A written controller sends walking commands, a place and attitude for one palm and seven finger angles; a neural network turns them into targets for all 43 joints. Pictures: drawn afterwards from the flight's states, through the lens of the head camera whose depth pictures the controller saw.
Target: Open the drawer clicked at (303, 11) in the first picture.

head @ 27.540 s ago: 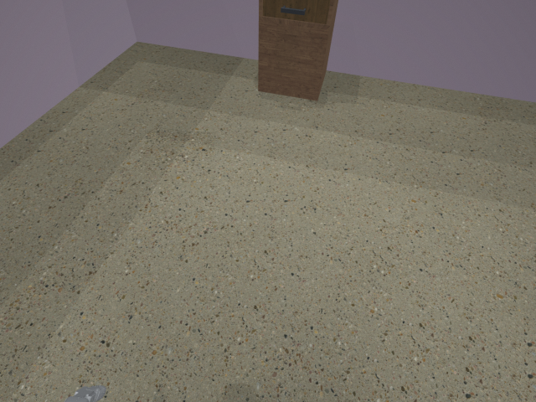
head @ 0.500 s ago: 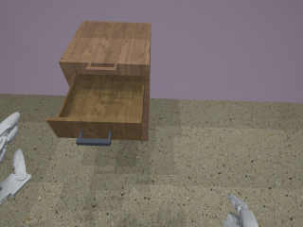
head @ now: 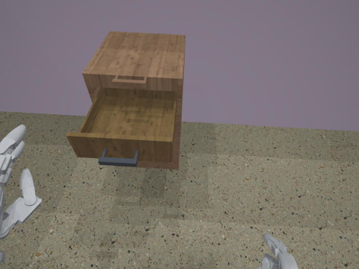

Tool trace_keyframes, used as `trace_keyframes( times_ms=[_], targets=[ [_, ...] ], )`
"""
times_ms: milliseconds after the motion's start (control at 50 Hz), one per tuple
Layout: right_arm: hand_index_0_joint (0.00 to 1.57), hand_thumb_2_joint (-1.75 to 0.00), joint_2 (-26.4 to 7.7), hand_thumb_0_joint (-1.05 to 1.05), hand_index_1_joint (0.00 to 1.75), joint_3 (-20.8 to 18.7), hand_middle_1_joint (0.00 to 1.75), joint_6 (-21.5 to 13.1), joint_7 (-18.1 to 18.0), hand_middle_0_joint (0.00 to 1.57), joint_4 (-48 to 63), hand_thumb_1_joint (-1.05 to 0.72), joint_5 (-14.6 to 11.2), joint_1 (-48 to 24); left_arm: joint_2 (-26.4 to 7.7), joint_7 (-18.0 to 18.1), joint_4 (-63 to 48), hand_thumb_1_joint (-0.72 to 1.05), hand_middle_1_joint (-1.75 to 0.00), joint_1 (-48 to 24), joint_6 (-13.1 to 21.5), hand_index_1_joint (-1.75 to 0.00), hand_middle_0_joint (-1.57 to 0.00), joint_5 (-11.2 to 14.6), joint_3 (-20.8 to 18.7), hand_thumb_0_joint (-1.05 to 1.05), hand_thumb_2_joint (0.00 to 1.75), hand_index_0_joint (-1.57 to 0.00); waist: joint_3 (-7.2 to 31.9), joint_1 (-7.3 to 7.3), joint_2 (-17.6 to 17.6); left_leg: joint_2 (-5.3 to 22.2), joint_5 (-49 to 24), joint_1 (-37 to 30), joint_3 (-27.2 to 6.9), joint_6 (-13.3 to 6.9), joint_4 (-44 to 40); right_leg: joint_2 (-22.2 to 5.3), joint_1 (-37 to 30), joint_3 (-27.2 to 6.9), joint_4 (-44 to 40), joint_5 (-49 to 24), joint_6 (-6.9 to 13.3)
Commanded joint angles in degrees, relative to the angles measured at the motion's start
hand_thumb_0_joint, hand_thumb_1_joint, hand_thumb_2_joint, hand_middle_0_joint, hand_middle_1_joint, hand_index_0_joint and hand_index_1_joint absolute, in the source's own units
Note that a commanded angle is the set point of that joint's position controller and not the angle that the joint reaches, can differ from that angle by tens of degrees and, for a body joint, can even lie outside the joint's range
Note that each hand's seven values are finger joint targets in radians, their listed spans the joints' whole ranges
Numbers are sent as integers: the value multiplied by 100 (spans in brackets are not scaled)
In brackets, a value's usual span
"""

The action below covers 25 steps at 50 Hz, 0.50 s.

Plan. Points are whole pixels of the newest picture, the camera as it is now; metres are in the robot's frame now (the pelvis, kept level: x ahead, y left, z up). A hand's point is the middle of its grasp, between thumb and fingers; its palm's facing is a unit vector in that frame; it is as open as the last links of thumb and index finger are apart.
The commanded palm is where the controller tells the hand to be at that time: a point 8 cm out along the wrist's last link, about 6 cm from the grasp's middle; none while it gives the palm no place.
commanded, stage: let the arm hang, fingers relaxed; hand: left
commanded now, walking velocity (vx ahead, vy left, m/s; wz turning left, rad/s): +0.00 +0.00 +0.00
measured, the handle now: (119, 157) +0.54 +0.23 -0.19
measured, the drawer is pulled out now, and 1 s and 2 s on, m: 0.30 0.30 0.30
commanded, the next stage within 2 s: look to check the result in 1.18 s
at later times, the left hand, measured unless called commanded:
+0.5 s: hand out of the picture +0.03 +0.19 -0.17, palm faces +0.05 -0.98 -0.21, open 6.9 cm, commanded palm none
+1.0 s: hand out of the picture +0.03 +0.18 -0.17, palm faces +0.03 -0.98 -0.18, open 7.3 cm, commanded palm none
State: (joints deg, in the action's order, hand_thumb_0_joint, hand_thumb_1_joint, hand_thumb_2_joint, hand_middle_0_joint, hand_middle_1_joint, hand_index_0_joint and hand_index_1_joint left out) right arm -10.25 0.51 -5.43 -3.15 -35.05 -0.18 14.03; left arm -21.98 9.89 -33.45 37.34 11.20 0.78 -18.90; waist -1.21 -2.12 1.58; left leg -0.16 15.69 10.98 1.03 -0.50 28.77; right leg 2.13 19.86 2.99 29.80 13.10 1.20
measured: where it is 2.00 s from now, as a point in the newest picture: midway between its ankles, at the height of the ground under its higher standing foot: outside the picture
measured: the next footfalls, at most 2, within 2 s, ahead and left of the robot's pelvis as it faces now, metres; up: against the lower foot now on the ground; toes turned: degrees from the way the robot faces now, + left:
none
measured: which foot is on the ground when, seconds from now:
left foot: down 0.00-1.00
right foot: down 0.00-1.00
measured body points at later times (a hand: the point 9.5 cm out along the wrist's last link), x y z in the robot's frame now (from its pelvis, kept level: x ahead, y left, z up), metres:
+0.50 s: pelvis +0.02 +0.01 +0.00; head +0.06 +0.02 +0.45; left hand +0.03 +0.24 -0.16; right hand +0.00 -0.21 -0.15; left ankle -0.01 +0.12 -0.73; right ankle +0.09 -0.07 -0.73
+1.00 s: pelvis +0.04 +0.02 +0.01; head +0.05 +0.01 +0.46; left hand +0.03 +0.23 -0.15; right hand +0.00 -0.17 -0.16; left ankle -0.01 +0.12 -0.73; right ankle +0.09 -0.07 -0.73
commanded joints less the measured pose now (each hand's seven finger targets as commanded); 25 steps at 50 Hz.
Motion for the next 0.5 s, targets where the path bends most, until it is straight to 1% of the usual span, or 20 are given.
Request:
trace_keyframes(
  times_ms=[0,40,60,80,100,120,140,160,180,200,220,240,280,300,320,340,380,420,460,480],
  targets=[
    [20,-90,-740,0,30,-240,30,-322,-38,20,873,-90,-61,-700,-828,101,-1106,90,-30,-145,371,-30,-20,28,-811,0,90,-20,-46,116,-740,629,1334,1697,-608,-403,-1068,-384,-1422,-793,-480,503,-117],
    [20,-90,-746,0,30,-267,30,-333,-37,20,829,-90,-52,-661,-868,83,-939,90,-30,-230,408,-30,-20,34,-843,0,90,-20,-144,105,-183,347,1267,1383,-431,-279,-624,-637,-1006,-1363,-1227,1109,-29],
    [20,-90,-1402,0,30,-593,30,-360,457,20,-610,-90,34,-571,-66,-773,3661,90,-30,-1072,-615,-30,-20,-483,1257,0,90,-20,-231,-115,43,236,518,1046,-291,-113,922,-1300,157,-1232,-561,-198,334],
    [20,-90,-929,0,30,-481,30,20,432,20,-619,-90,-14,147,46,-894,3875,90,-30,-929,-949,-30,-20,-352,1091,0,90,-20,340,-130,293,247,497,401,-265,-49,904,-1455,295,-1445,-774,-1,476],
    [20,-90,-771,0,30,-398,30,232,412,20,-626,-90,48,465,235,-886,4066,90,-30,-1211,-1034,-30,-20,-317,1156,0,90,-20,399,-119,753,189,636,351,-317,-83,837,-1389,393,-1256,-894,816,495],
    [20,-90,-790,0,30,-356,30,353,406,20,-614,-90,111,526,293,-862,4303,90,-30,-1401,-1078,-30,-20,-320,1229,0,90,-20,188,-75,1048,168,649,366,-328,-157,757,-1310,608,-1252,-978,1326,481],
    [20,-90,-796,0,30,-363,30,407,426,20,-645,-90,142,573,257,-819,4627,90,-30,-1719,-1114,-30,-20,-332,1261,0,90,-20,106,-87,1472,148,419,339,-336,-201,633,-1211,586,-1143,-851,1247,502],
    [20,-90,-825,0,30,-336,30,475,417,20,-658,-90,168,548,254,-817,4910,90,-30,-1828,-1167,-30,-20,-333,1329,0,90,-20,-51,-51,1321,216,177,337,-456,-281,336,-1105,594,-1078,-768,1274,437],
    [20,-90,-801,0,30,-307,30,492,407,20,-722,-90,189,439,282,-824,5261,90,-30,-1932,-1201,-30,-20,-321,1366,0,90,-20,-194,12,916,297,-186,476,-614,-353,65,-894,422,-1025,-595,919,340],
    [20,-90,-741,0,30,-271,30,481,377,20,-776,-90,195,334,301,-821,5627,90,-30,-2042,-1219,-30,-20,-299,1397,0,90,-20,-207,83,565,460,-541,677,-824,-405,-216,-691,27,-908,-416,365,239],
    [20,-90,-736,0,30,-236,30,469,331,20,-867,-90,187,180,347,-816,6028,90,-30,-2073,-1217,-30,-20,-275,1420,0,90,-20,-129,189,235,574,-782,837,-891,-399,-414,-575,-444,-861,-363,-188,173],
    [20,-90,-738,0,30,-209,30,456,301,20,-958,-90,182,90,364,-803,6444,90,-30,-2080,-1220,-30,-20,-254,1460,0,90,-20,-2,268,-255,630,-1042,815,-881,-370,-602,-479,-734,-777,-275,-577,166],
    [20,-90,-685,0,30,-162,30,457,229,20,-1217,-90,132,90,351,-807,7236,90,-30,-1973,-1164,-30,-20,-215,1504,0,90,-20,352,349,-484,525,-961,700,-573,-254,-575,-580,-1433,-907,-478,-1164,199],
    [20,-90,-627,0,30,-141,30,462,210,20,-1377,-90,103,188,326,-805,7586,90,-30,-1950,-1131,-30,-20,-198,1532,0,90,-20,475,325,-520,425,-655,530,-399,-182,-572,-676,-1561,-1014,-633,-1244,250],
    [20,-90,-568,0,30,-122,30,466,190,20,-1549,-90,83,315,325,-804,7891,90,-30,-1959,-1101,-30,-20,-177,1564,0,90,-20,529,283,-701,375,-440,366,-307,-142,-618,-733,-1585,-1100,-775,-1174,292],
    [20,-90,-530,0,30,-108,30,483,162,20,-1658,-90,67,376,329,-799,8134,90,-30,-2032,-1104,-30,-20,-165,1584,0,90,-20,307,247,-723,428,-441,298,-349,-142,-737,-681,-1446,-1005,-825,-1108,296],
    [20,-90,-368,0,30,-129,30,494,120,20,-1884,-90,113,546,590,-790,8479,90,-30,-1914,-1106,-30,-20,-178,1533,0,90,-20,186,269,-1119,503,-289,335,-357,-188,-892,-622,-1465,-889,-929,-944,295],
    [20,-90,-316,0,30,-125,30,517,110,20,-2072,-90,91,713,580,-802,8786,90,-30,-1897,-1106,-30,-20,-155,1593,0,90,-20,59,270,-1034,511,-131,380,-336,-197,-959,-612,-1470,-857,-1009,-794,294],
    [20,-90,-287,0,30,-135,30,530,89,20,-2229,-90,68,927,623,-798,9032,90,-30,-1905,-1093,-30,-20,-149,1626,0,90,-20,11,229,-495,558,-240,249,-362,-217,-957,-636,-1440,-815,-1067,-850,285],
    [20,-90,-275,0,30,-135,30,542,84,20,-2315,-90,65,999,665,-796,9128,90,-30,-1896,-1095,-30,-20,-144,1648,0,90,-20,-60,216,-424,539,-165,245,-360,-217,-968,-633,-1399,-853,-1111,-747,279]
  ],
)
